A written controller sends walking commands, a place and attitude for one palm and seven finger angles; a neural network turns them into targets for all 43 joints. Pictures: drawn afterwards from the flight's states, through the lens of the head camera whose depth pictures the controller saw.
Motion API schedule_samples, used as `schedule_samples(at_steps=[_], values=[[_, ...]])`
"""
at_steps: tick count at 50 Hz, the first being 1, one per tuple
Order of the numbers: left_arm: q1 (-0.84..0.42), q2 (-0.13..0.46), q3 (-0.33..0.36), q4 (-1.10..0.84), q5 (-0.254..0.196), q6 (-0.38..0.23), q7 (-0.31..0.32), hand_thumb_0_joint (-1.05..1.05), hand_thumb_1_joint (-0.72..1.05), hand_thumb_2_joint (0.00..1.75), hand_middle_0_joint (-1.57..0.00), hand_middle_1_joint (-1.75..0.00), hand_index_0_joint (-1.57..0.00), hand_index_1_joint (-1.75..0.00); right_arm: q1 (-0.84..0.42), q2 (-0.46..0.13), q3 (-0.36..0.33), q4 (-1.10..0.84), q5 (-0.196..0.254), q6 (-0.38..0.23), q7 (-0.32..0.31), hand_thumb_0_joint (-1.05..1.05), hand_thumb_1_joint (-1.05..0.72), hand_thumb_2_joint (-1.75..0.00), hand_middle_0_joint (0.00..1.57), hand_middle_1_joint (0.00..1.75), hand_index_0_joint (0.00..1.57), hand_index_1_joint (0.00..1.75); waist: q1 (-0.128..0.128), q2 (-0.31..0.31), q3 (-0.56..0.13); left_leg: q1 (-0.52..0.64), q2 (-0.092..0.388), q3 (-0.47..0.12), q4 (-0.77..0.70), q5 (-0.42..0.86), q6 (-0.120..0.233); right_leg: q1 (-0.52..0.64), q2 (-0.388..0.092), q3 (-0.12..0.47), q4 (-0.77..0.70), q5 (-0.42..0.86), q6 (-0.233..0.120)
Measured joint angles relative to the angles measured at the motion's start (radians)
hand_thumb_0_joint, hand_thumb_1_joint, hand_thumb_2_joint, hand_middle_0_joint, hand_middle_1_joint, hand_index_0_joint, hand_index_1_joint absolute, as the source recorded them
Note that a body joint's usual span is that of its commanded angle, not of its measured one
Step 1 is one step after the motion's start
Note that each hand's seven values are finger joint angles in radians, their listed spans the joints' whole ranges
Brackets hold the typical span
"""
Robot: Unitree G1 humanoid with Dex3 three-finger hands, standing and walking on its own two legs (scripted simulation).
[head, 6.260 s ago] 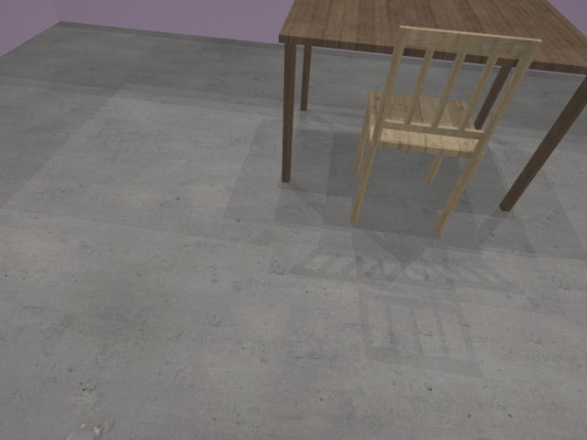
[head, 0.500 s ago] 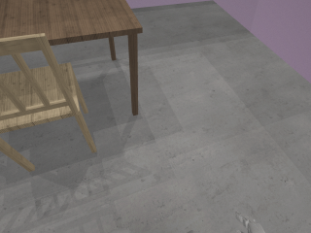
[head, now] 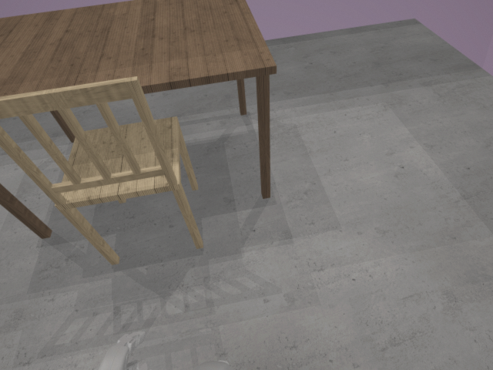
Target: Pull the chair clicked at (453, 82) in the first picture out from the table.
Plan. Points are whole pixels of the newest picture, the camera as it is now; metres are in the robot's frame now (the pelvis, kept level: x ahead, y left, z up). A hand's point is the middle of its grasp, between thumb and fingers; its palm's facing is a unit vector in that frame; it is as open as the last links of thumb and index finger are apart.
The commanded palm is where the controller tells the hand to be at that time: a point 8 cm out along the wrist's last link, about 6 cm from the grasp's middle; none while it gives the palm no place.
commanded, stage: turn to face it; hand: left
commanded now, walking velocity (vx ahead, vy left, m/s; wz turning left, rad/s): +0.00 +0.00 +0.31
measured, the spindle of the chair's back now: (87, 146) +0.70 +0.47 -0.08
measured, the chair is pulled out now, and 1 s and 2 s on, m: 0.00 0.00 0.00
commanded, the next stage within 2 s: take the last steps up to it in 0.12 s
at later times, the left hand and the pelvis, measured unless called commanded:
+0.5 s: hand out of the picture -0.05 +0.26 -0.18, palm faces +0.22 -0.95 -0.20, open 7.4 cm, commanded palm none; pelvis +0.00 +0.06 +0.01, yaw +9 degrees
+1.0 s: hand (138, 321) +0.24 +0.24 -0.16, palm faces +0.19 -0.96 -0.19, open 7.4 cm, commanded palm none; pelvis +0.16 +0.05 -0.01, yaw +12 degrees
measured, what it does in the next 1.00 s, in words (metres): walks ahead: left foot, then right foot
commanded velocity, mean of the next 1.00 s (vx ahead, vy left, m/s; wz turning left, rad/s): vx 0.24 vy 0.02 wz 0.09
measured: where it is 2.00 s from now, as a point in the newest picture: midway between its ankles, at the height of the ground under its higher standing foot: (241, 354)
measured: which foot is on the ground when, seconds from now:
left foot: up 0.00-0.34, down 0.36-0.92, up 0.94-1.00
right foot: down 0.00-0.36, up 0.38-0.88, down 0.90-1.00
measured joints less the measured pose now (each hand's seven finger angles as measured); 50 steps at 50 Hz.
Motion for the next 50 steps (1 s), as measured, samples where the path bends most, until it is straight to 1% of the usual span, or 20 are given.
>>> schedule_samples(at_steps=[2,5,8,12,15,17,18,19,20,21,24,28,34,39,43,45,46,48,49,50], values=[[0.019,-0.009,-0.002,0.010,0.000,0.004,0.001,0.00,0.90,0.89,-0.21,-0.30,-0.20,-0.30,0.002,-0.005,-0.003,0.010,-0.003,0.007,0.006,0.01,-0.91,-0.90,0.20,0.30,0.20,0.30,0.002,-0.002,-0.002,-0.038,0.023,0.027,0.139,0.039,-0.013,0.022,-0.014,-0.020,-0.028,0.010,0.001],[0.043,-0.013,-0.001,0.030,0.002,0.005,0.003,0.00,0.90,0.89,-0.21,-0.30,-0.20,-0.30,0.001,-0.005,-0.003,0.021,-0.004,0.010,0.012,0.01,-0.91,-0.90,0.20,0.30,0.19,0.30,0.006,-0.014,-0.002,-0.050,0.063,0.046,0.198,0.086,-0.029,0.041,-0.033,-0.048,-0.056,0.023,0.003],[0.069,-0.012,0.001,0.049,0.007,0.002,0.003,0.00,0.90,0.89,-0.21,-0.30,-0.20,-0.30,-0.011,0.001,0.003,0.031,-0.002,0.013,0.011,0.01,-0.91,-0.90,0.20,0.30,0.19,0.30,0.021,-0.034,0.003,-0.016,0.092,0.056,0.120,0.071,-0.039,0.046,-0.051,-0.070,-0.066,0.029,0.007],[0.103,-0.001,0.005,0.076,0.014,0.001,0.000,0.00,0.90,0.89,-0.21,-0.30,-0.20,-0.30,-0.048,0.011,0.015,0.037,0.003,0.010,0.008,0.01,-0.91,-0.90,0.20,0.30,0.19,0.30,0.049,-0.060,0.016,0.057,0.106,0.081,-0.064,0.023,-0.038,0.035,-0.075,-0.093,-0.054,0.027,0.020],[0.130,0.016,0.014,0.105,0.017,0.001,-0.003,0.00,0.90,0.89,-0.21,-0.30,-0.20,-0.30,-0.078,0.020,0.027,0.033,0.006,-0.006,0.005,0.01,-0.91,-0.90,0.20,0.30,0.19,0.30,0.072,-0.080,0.020,0.128,0.098,0.109,-0.219,0.022,-0.026,0.023,-0.090,-0.107,-0.030,0.020,0.038],[0.156,0.031,0.021,0.128,0.012,0.006,-0.007,0.00,0.90,0.89,-0.21,-0.30,-0.20,-0.30,-0.083,0.025,0.037,0.025,0.005,-0.027,0.006,0.01,-0.91,-0.90,0.20,0.30,0.19,0.30,0.079,-0.089,0.007,0.199,0.093,0.135,-0.369,0.084,-0.013,0.009,-0.100,-0.120,0.007,0.000,0.057],[0.169,0.042,0.027,0.138,0.008,0.012,-0.010,0.00,0.90,0.89,-0.21,-0.30,-0.20,-0.30,-0.084,0.030,0.039,0.022,0.002,-0.039,0.007,0.01,-0.91,-0.90,0.20,0.30,0.19,0.30,0.081,-0.099,-0.003,0.214,0.086,0.137,-0.409,0.100,0.013,-0.008,-0.108,-0.119,0.047,-0.029,0.061],[0.176,0.054,0.033,0.152,0.006,0.024,-0.011,0.00,0.90,0.89,-0.21,-0.30,-0.20,-0.30,-0.085,0.041,0.043,0.020,-0.001,-0.049,0.006,0.01,-0.91,-0.90,0.20,0.30,0.19,0.30,0.087,-0.117,-0.007,0.212,0.075,0.142,-0.396,0.104,0.039,-0.034,-0.109,-0.091,0.116,-0.105,0.062],[0.184,0.063,0.038,0.165,0.008,0.035,-0.011,0.00,0.90,0.89,-0.21,-0.30,-0.20,-0.30,-0.081,0.050,0.049,0.017,-0.005,-0.057,0.006,0.01,-0.91,-0.90,0.20,0.30,0.19,0.30,0.093,-0.125,-0.012,0.215,0.072,0.147,-0.389,0.103,0.057,-0.067,-0.096,-0.060,0.205,-0.164,0.057],[0.190,0.068,0.040,0.179,0.011,0.043,-0.013,0.00,0.90,0.89,-0.20,-0.30,-0.20,-0.30,-0.074,0.058,0.054,0.015,-0.007,-0.065,0.004,0.01,-0.91,-0.90,0.20,0.30,0.19,0.30,0.095,-0.129,-0.020,0.228,0.072,0.151,-0.400,0.105,0.069,-0.101,-0.082,-0.036,0.292,-0.182,0.052],[0.196,0.072,0.040,0.206,0.016,0.042,-0.027,0.01,0.91,0.89,-0.20,-0.30,-0.20,-0.30,-0.034,0.079,0.068,0.020,-0.005,-0.084,-0.012,0.01,-0.91,-0.90,0.20,0.30,0.20,0.30,0.085,-0.121,-0.041,0.286,0.067,0.142,-0.485,0.138,0.082,-0.184,-0.059,-0.002,0.471,-0.111,0.043],[0.182,0.060,0.030,0.208,0.016,0.018,-0.036,0.01,0.91,0.90,-0.20,-0.30,-0.20,-0.29,0.028,0.100,0.077,0.054,0.003,-0.105,-0.023,0.01,-0.92,-0.90,0.20,0.30,0.20,0.30,0.076,-0.111,-0.052,0.367,0.046,0.127,-0.603,0.180,0.097,-0.250,-0.060,0.023,0.526,0.002,0.051],[0.134,0.028,0.019,0.204,0.011,0.011,-0.035,0.01,0.91,0.90,-0.20,-0.30,-0.20,-0.30,0.124,0.124,0.079,0.119,0.007,-0.120,-0.030,0.01,-0.92,-0.90,0.20,0.30,0.20,0.30,0.059,-0.106,-0.047,0.461,0.015,0.123,-0.695,0.184,0.106,-0.295,-0.068,0.031,0.457,0.065,0.066],[0.074,-0.002,0.015,0.196,0.006,0.011,-0.037,0.01,0.91,0.90,-0.20,-0.30,-0.20,-0.30,0.195,0.134,0.076,0.167,0.000,-0.124,-0.036,0.01,-0.91,-0.90,0.20,0.30,0.20,0.30,0.022,-0.089,-0.030,0.517,0.008,0.122,-0.712,0.144,0.098,-0.283,-0.060,0.012,0.307,0.067,0.052],[0.020,-0.022,0.014,0.175,0.003,-0.002,-0.040,0.01,0.91,0.90,-0.20,-0.30,-0.20,-0.30,0.238,0.130,0.072,0.203,-0.007,-0.122,-0.038,0.01,-0.91,-0.90,0.20,0.30,0.20,0.30,-0.009,-0.064,-0.010,0.547,0.023,0.121,-0.678,0.077,0.078,-0.233,-0.034,-0.008,0.156,0.050,0.020],[0.001,-0.026,0.013,0.158,0.003,-0.024,-0.041,0.01,0.91,0.90,-0.20,-0.30,-0.20,-0.30,0.259,0.127,0.072,0.222,-0.004,-0.120,-0.037,0.01,-0.91,-0.90,0.20,0.30,0.20,0.30,-0.012,-0.051,-0.004,0.542,0.040,0.119,-0.606,0.015,0.063,-0.175,-0.010,-0.024,0.060,0.077,0.000],[-0.008,-0.028,0.014,0.151,0.006,-0.041,-0.040,0.00,0.91,0.90,-0.20,-0.30,-0.20,-0.30,0.265,0.127,0.071,0.233,0.000,-0.118,-0.034,0.01,-0.91,-0.90,0.20,0.30,0.20,0.30,-0.008,-0.043,0.003,0.515,0.054,0.117,-0.516,-0.025,0.060,-0.157,0.001,-0.034,0.042,0.135,-0.019],[-0.019,-0.034,0.015,0.142,0.004,-0.071,-0.034,0.00,0.91,0.90,-0.20,-0.30,-0.20,-0.30,0.250,0.127,0.067,0.243,0.010,-0.106,-0.029,0.01,-0.91,-0.90,0.20,0.30,0.20,0.30,-0.004,-0.033,0.020,0.383,0.069,0.094,-0.184,-0.050,0.068,-0.145,0.010,-0.057,0.088,0.097,-0.042],[-0.015,-0.036,0.015,0.140,0.000,-0.078,-0.032,0.00,0.91,0.89,-0.20,-0.30,-0.20,-0.30,0.239,0.126,0.063,0.243,0.012,-0.101,-0.026,0.01,-0.91,-0.90,0.20,0.30,0.20,0.30,0.000,-0.033,0.023,0.313,0.071,0.086,-0.028,-0.041,0.075,-0.123,0.014,-0.065,0.085,0.069,-0.048],[-0.005,-0.038,0.015,0.142,-0.003,-0.080,-0.028,0.00,0.91,0.89,-0.20,-0.30,-0.20,-0.30,0.224,0.123,0.059,0.239,0.011,-0.097,-0.023,0.01,-0.91,-0.90,0.20,0.30,0.20,0.30,0.007,-0.036,0.020,0.246,0.077,0.086,0.091,-0.013,0.080,-0.098,0.018,-0.069,0.066,0.054,-0.050]])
